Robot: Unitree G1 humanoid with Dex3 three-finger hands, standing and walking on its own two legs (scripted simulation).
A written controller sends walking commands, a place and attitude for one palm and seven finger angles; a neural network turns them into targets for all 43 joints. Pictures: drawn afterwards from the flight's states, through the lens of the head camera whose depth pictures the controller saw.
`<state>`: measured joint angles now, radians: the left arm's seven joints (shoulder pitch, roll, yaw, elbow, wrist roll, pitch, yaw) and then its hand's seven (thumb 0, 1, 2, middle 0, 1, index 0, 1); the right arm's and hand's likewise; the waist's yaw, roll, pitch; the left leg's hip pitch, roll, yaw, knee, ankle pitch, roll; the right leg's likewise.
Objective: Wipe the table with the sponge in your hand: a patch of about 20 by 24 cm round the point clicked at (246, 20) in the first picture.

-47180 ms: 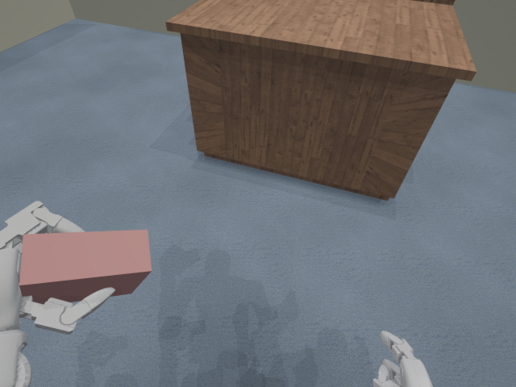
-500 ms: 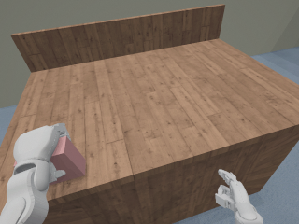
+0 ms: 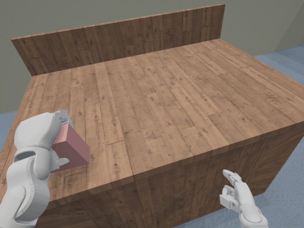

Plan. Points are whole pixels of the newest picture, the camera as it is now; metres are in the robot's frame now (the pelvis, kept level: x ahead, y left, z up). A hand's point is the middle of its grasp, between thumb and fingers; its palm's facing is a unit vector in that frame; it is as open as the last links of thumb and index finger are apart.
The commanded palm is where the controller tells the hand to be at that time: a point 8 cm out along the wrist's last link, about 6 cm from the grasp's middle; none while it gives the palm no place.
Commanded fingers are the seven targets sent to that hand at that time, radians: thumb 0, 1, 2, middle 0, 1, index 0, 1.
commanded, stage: lift the sponge slowly off the table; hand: left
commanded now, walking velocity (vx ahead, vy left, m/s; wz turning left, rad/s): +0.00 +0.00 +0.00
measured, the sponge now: (61, 153) +0.23 +0.28 +0.11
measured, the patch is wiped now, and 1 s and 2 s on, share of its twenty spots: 1.00 1.00 1.00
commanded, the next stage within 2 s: bring the sponge back beside the body in 0.68 s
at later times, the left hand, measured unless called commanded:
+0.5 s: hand (44, 133) +0.23 +0.28 +0.19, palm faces +0.27 -0.13 -0.95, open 9.4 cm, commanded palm +0.18 +0.29 +0.27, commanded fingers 0.00 0.10 1.30 -1.20 -1.60 -1.20 -1.60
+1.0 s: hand (50, 130) +0.24 +0.27 +0.20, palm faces +0.29 -0.18 -0.94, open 9.4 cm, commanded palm +0.18 +0.28 +0.27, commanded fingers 0.00 0.10 1.30 -1.20 -1.60 -1.20 -1.60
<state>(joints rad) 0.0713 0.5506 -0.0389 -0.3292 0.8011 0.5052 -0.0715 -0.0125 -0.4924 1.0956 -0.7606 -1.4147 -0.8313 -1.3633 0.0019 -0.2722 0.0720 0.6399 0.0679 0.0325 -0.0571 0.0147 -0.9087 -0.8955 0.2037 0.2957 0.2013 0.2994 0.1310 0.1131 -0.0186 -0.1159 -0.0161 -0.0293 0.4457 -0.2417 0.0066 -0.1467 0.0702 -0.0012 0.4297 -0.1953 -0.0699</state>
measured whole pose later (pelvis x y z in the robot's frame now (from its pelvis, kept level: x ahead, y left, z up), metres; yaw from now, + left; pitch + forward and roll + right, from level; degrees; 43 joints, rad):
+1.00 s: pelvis +0.00 +0.01 +0.00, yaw +0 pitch -5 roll +0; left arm 0.02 0.59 -0.02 -0.46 0.74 0.55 -0.11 -0.01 -0.49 1.09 -0.76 -1.41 -0.83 -1.36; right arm 0.00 -0.27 0.08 0.61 0.08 0.05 -0.06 0.02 -0.91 -0.90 0.20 0.30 0.20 0.30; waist 0.14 0.11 -0.02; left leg -0.13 -0.03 -0.02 0.45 -0.24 0.02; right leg -0.17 0.06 0.01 0.45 -0.20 -0.06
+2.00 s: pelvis -0.01 +0.00 +0.00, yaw -1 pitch -6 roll +0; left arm 0.24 0.61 0.08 -0.55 0.70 0.49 -0.08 -0.01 -0.49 1.09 -0.76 -1.41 -0.83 -1.37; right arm 0.02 -0.27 0.07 0.61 0.07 0.03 -0.07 0.02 -0.91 -0.90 0.20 0.30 0.20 0.30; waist 0.15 0.12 -0.03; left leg -0.14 -0.01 -0.02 0.50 -0.25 0.01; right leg -0.16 0.08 0.01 0.46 -0.19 -0.06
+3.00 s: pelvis -0.02 +0.03 -0.01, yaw +2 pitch +2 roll -2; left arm 0.38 0.49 0.51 -0.61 -0.08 -0.12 0.13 -0.01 -0.50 1.09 -0.76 -1.42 -0.83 -1.37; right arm 0.25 -0.23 0.01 0.62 0.04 0.00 -0.05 0.02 -0.91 -0.90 0.20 0.30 0.20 0.30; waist -0.04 0.04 -0.03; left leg -0.39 -0.03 -0.05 0.64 -0.29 0.03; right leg -0.37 0.06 -0.03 0.54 -0.21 -0.03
